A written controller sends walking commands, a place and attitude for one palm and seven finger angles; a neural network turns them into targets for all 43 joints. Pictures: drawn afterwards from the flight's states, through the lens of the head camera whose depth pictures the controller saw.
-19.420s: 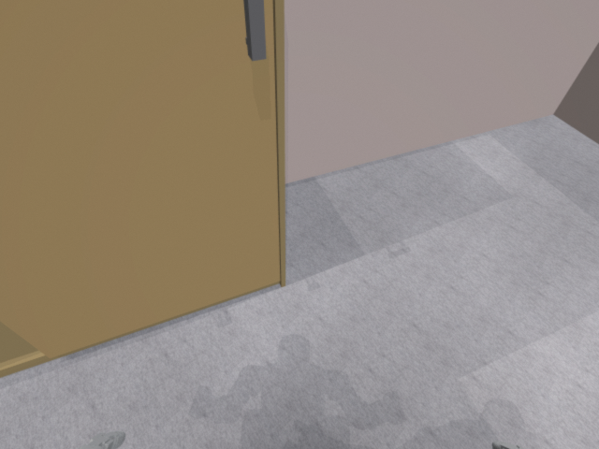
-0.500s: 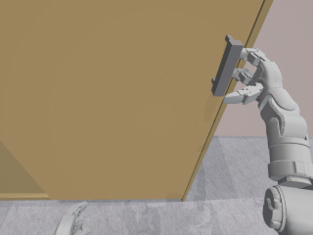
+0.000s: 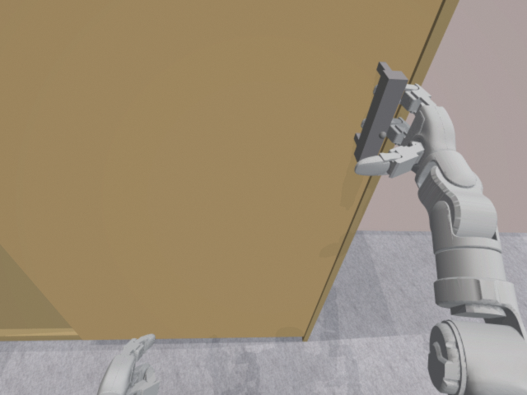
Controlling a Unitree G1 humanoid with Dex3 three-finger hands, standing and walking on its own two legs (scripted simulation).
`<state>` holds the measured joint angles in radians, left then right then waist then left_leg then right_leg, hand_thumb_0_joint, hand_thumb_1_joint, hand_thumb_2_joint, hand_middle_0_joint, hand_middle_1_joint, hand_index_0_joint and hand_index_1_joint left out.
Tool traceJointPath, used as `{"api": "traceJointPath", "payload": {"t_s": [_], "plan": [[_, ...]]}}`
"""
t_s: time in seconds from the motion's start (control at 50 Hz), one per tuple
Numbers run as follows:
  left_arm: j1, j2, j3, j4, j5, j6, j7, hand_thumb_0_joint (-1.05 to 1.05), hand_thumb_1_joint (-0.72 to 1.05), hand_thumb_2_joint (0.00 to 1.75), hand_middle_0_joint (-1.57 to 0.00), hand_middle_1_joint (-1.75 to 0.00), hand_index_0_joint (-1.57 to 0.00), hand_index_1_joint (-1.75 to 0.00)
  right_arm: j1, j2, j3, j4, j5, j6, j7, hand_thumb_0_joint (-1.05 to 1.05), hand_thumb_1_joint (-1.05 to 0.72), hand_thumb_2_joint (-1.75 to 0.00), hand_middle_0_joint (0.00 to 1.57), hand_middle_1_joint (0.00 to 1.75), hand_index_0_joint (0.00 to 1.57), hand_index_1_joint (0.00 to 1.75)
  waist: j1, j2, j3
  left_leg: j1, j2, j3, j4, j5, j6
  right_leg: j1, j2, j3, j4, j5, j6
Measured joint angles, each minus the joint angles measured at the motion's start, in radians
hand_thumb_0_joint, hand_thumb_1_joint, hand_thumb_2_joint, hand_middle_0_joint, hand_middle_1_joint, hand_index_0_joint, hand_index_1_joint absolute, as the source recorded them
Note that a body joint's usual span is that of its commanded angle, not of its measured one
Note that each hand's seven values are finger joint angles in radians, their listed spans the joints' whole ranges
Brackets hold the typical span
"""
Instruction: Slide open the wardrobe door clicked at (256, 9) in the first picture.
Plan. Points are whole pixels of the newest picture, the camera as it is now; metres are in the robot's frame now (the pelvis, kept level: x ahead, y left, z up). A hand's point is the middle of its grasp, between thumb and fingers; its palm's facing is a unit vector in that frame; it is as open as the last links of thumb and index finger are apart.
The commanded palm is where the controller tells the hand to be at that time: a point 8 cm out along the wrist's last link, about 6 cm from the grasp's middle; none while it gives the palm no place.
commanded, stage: slide the fingers in behind the handle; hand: right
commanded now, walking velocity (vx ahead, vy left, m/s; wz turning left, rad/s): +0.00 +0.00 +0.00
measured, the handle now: (373, 113) +0.48 -0.12 +0.23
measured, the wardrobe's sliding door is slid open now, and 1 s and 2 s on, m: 0.00 0.00 0.00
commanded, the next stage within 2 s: grip the handle and tug to test in 0.80 s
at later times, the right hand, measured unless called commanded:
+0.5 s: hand (370, 132) +0.41 -0.10 +0.24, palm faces -0.06 +1.00 -0.02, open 14.2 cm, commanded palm +0.39 -0.15 +0.24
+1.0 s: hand (370, 133) +0.41 -0.10 +0.24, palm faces -0.05 +1.00 -0.02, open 14.0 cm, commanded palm +0.39 -0.15 +0.24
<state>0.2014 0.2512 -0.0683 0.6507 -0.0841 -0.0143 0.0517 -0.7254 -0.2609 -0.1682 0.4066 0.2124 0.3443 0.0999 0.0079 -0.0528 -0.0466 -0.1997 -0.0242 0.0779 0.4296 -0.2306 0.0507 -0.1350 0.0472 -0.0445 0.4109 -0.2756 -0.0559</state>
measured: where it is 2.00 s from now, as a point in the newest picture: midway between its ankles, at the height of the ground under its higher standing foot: outside the picture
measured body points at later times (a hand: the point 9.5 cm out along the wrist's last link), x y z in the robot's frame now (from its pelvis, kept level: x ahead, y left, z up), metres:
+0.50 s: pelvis +0.00 +0.01 +0.00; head -0.02 +0.03 +0.45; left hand +0.15 +0.24 -0.10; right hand +0.41 -0.16 +0.24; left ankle +0.00 +0.09 -0.74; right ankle -0.04 -0.08 -0.74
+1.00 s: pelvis +0.00 +0.01 +0.00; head -0.02 +0.03 +0.45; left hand +0.16 +0.24 -0.10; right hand +0.41 -0.16 +0.24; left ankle +0.00 +0.09 -0.74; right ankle -0.04 -0.08 -0.74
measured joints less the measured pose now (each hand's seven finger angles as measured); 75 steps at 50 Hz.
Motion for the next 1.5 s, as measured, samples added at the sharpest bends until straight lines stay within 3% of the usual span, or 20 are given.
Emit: {"api": "traceJointPath", "payload": {"t_s": [0.5, 1.0, 1.18, 1.5], "plan": [[0.001, -0.001, 0.003, 0.011, 0.001, 0.005, 0.000, 0.02, 0.91, 0.90, -0.20, -0.30, -0.20, -0.30, -0.024, 0.020, 0.023, 0.024, -0.011, -0.001, -0.039, -0.01, 0.50, -0.30, 0.29, 1.20, 0.26, 1.19, 0.004, 0.002, 0.002, 0.005, -0.005, 0.003, -0.004, 0.003, 0.008, 0.005, -0.005, 0.004, -0.004, 0.005, 0.007], [-0.003, 0.004, 0.006, 0.006, 0.001, 0.010, -0.003, 0.02, 0.91, 0.90, -0.20, -0.30, -0.20, -0.30, -0.016, 0.017, 0.024, 0.006, -0.014, 0.005, -0.038, -0.01, 0.47, -0.31, 0.30, 1.20, 0.26, 1.20, 0.001, 0.000, 0.005, 0.009, -0.008, 0.004, -0.009, 0.004, 0.010, 0.007, -0.008, 0.005, -0.006, 0.004, 0.009], [-0.008, -0.006, -0.003, 0.000, 0.001, 0.019, -0.003, 0.02, 0.91, 0.90, -0.20, -0.30, -0.20, -0.30, -0.006, 0.006, 0.008, 0.006, -0.005, 0.005, -0.012, -0.01, 0.21, -0.43, 0.32, 1.24, 0.29, 1.22, 0.007, 0.009, 0.000, 0.015, -0.013, -0.003, -0.013, 0.004, 0.010, 0.015, -0.011, -0.001, -0.008, 0.001, 0.008], [-0.002, 0.002, 0.005, -0.015, 0.000, 0.034, -0.006, 0.02, 0.91, 0.90, -0.20, -0.30, -0.20, -0.30, 0.037, 0.004, -0.006, -0.062, -0.006, 0.023, -0.022, 0.01, -0.50, -0.73, 0.37, 1.31, 0.34, 1.27, 0.019, 0.005, -0.002, 0.020, -0.016, -0.017, -0.020, 0.004, 0.004, 0.024, -0.013, -0.014, -0.015, -0.005, 0.004]]}}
